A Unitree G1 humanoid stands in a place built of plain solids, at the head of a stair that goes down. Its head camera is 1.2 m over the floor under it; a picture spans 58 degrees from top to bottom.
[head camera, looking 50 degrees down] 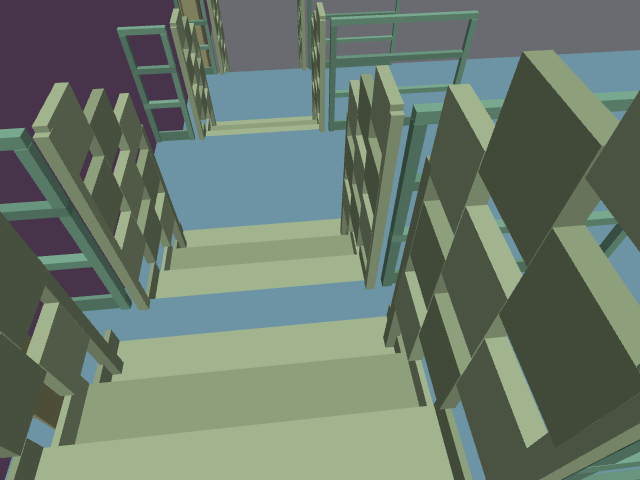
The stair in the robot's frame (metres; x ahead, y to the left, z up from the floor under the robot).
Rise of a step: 0.17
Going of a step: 0.26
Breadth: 1.22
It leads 6 degrees to the left of straight ahead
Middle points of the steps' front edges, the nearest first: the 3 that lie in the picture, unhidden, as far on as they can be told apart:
0.42 0.23 -0.17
0.67 0.26 -0.34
0.93 0.28 -0.52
